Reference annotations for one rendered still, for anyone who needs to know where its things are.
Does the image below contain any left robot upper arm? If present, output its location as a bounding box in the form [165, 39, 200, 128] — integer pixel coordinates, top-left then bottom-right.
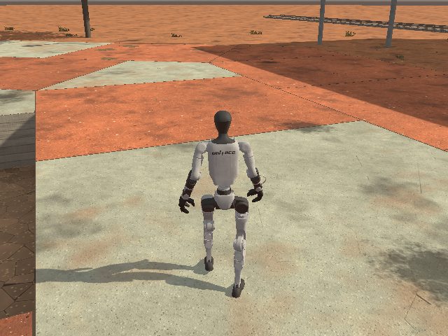
[190, 141, 209, 181]

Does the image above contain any right robot upper arm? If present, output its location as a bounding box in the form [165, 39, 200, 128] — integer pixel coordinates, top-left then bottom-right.
[238, 141, 258, 178]

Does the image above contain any robot left hand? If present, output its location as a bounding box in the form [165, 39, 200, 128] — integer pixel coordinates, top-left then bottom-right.
[178, 196, 195, 214]

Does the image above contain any right robot forearm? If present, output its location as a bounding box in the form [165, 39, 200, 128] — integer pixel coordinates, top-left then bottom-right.
[250, 168, 263, 192]

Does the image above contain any left robot forearm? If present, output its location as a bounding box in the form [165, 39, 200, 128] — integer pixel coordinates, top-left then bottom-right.
[181, 170, 197, 200]

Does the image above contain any right robot foot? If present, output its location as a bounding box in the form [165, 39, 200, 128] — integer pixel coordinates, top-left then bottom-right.
[232, 279, 245, 298]

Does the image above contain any robot right hand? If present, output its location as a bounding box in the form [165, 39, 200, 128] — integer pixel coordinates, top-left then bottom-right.
[247, 189, 263, 202]

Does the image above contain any robot left shin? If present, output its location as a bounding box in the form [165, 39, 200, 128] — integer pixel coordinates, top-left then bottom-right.
[203, 220, 214, 262]

